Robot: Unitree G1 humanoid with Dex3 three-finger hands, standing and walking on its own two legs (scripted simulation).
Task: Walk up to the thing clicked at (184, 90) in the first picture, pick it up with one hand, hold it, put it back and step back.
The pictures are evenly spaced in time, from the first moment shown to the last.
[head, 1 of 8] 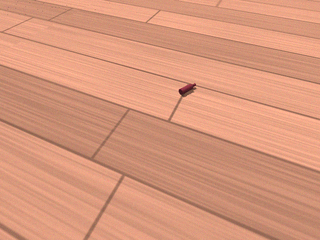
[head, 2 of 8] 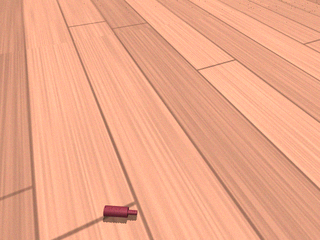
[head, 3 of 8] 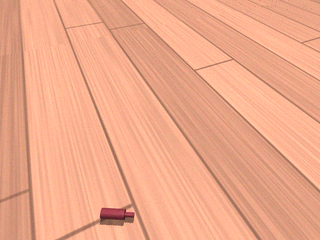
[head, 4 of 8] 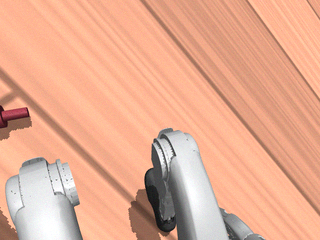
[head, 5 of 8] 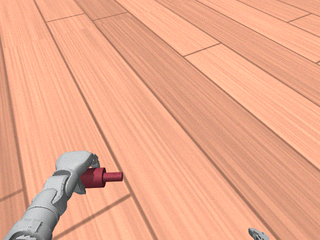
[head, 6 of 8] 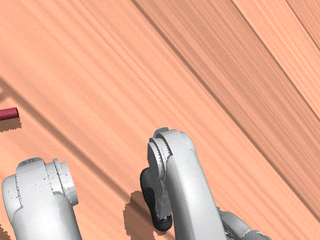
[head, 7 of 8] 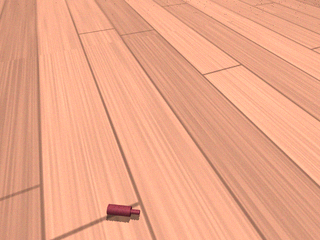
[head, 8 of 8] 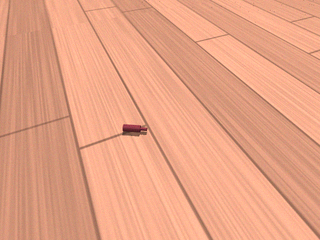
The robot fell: no
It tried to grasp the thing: yes
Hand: left
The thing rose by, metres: 0.68
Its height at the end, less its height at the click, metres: +0.00
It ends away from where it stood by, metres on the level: 0.01
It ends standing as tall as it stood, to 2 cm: yes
